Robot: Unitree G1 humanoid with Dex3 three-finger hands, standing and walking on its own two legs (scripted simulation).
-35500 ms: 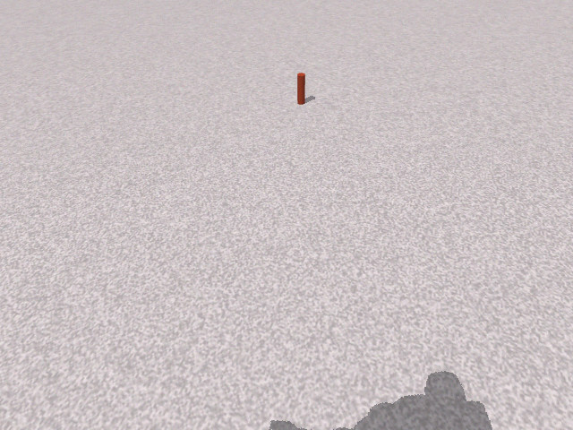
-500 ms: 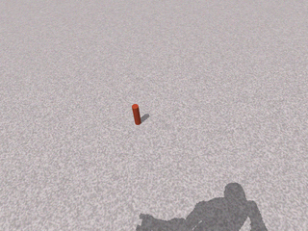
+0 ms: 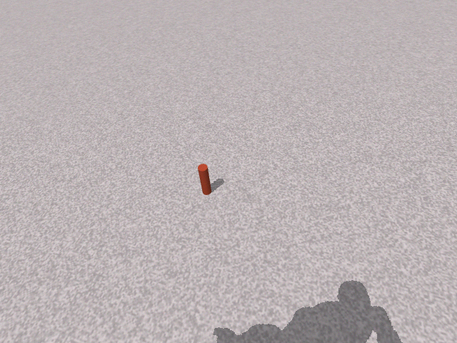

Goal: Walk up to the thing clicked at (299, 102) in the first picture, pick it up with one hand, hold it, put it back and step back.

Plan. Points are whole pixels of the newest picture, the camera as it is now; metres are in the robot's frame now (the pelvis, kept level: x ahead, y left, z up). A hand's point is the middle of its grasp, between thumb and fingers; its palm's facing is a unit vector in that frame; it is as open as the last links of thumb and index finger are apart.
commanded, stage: step back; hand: left
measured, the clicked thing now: (204, 180) +1.01 +0.21 -0.67
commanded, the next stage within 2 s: stand in 0.32 s
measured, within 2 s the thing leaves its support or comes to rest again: neither
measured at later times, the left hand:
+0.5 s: hand out of the picture +0.11 +0.27 -0.14, palm faces -0.02 -0.94 -0.34, open 7.4 cm
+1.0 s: hand out of the picture +0.10 +0.26 -0.14, palm faces -0.05 -0.94 -0.34, open 7.4 cm
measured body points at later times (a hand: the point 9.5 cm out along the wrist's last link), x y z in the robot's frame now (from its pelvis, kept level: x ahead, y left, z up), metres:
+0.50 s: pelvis +0.02 +0.02 +0.01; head +0.03 +0.02 +0.46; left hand +0.11 +0.32 -0.12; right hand +0.14 -0.27 -0.12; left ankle +0.05 +0.15 -0.73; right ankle +0.00 -0.12 -0.73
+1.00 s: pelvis +0.02 +0.01 +0.02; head +0.03 +0.01 +0.47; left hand +0.10 +0.31 -0.11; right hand +0.08 -0.29 -0.12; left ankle +0.05 +0.15 -0.73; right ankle +0.00 -0.12 -0.73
